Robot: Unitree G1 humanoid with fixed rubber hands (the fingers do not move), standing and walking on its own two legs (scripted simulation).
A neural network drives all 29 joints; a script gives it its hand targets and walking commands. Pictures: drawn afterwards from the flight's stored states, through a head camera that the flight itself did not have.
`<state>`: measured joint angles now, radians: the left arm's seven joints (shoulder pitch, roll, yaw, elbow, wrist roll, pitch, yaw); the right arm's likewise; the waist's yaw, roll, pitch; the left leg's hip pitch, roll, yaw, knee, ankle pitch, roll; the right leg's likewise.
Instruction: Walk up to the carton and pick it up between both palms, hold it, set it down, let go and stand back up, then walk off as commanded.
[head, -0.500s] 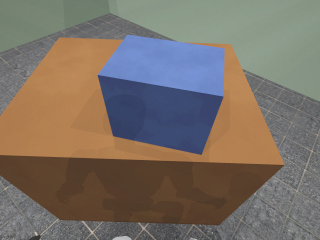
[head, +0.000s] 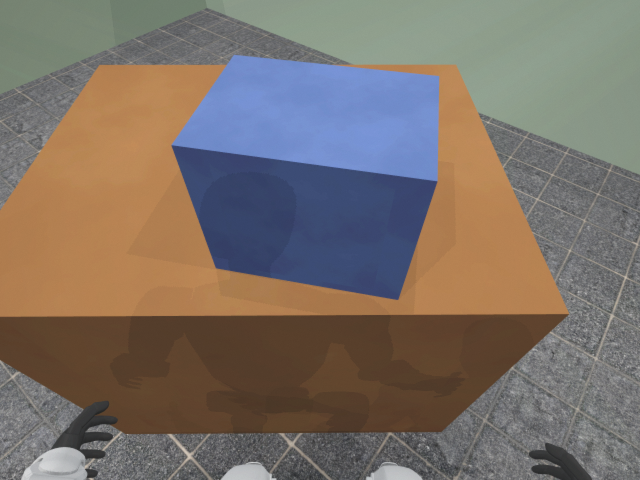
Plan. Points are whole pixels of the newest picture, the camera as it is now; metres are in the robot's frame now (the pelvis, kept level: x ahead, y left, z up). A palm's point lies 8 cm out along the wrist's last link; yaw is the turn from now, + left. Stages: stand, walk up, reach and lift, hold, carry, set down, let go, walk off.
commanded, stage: reach and lift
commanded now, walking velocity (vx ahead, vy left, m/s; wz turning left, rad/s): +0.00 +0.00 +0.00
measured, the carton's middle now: (318, 180) +0.49 +0.02 +0.09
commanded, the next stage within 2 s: none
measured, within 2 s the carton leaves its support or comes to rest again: neither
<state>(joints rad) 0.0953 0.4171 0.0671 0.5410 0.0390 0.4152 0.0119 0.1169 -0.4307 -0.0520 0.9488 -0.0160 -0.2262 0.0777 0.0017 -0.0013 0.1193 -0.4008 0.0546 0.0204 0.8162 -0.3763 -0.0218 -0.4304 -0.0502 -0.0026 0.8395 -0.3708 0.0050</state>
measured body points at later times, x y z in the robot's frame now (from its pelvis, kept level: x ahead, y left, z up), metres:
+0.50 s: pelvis +0.00 +0.01 +0.03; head -0.02 +0.05 +0.48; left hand +0.18 +0.31 -0.03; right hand +0.16 -0.26 -0.02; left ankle +0.04 +0.15 -0.70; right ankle +0.05 -0.13 -0.70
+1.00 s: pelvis +0.00 +0.00 +0.04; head -0.03 +0.00 +0.48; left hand +0.19 +0.29 +0.04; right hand +0.19 -0.23 +0.03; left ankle +0.04 +0.15 -0.70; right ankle +0.05 -0.13 -0.70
